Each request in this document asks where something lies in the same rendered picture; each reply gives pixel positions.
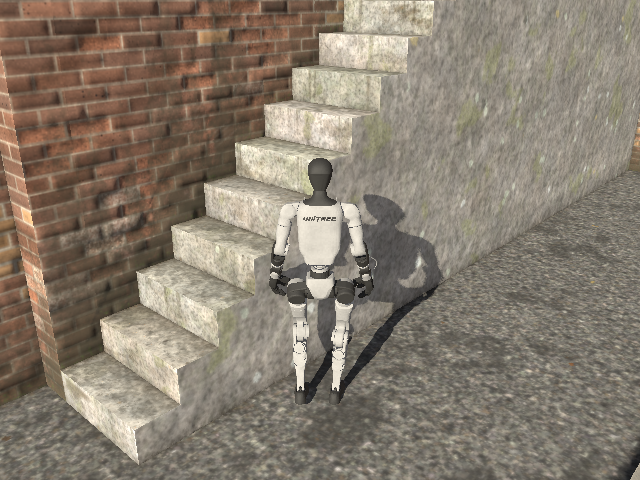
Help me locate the stairs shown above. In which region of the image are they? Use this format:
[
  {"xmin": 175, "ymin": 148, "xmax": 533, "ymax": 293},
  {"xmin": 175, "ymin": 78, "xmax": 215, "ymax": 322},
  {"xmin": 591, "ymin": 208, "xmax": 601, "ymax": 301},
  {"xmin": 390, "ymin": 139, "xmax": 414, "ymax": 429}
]
[{"xmin": 61, "ymin": 0, "xmax": 640, "ymax": 465}]

